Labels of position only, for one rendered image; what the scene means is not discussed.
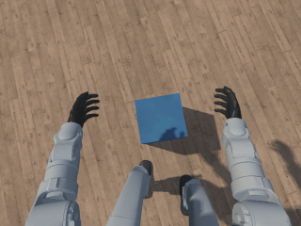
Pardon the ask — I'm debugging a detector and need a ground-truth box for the robot left forearm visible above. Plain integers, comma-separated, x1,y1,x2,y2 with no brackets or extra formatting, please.
24,121,83,226

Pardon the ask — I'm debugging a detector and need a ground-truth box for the robot right upper arm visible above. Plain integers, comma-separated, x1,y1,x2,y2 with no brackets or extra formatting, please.
231,200,292,226

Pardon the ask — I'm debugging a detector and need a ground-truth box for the carton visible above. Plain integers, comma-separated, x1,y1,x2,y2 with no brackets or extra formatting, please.
135,93,188,144

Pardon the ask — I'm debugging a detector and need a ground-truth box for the left robot hand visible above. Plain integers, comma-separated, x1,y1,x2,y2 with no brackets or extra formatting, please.
67,91,100,128

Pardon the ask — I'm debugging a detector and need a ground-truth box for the robot left foot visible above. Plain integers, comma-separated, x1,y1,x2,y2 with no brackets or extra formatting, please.
139,160,151,197

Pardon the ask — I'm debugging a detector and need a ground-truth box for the robot right thigh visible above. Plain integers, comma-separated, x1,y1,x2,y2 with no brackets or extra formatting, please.
182,184,219,226

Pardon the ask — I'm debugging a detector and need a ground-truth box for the robot right forearm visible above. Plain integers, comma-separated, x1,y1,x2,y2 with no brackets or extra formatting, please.
221,118,293,226

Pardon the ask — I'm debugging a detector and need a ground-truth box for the robot left upper arm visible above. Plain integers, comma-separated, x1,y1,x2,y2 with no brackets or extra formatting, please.
26,200,82,226

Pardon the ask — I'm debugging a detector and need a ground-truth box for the right robot hand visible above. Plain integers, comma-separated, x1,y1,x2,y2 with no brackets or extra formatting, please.
214,86,242,119

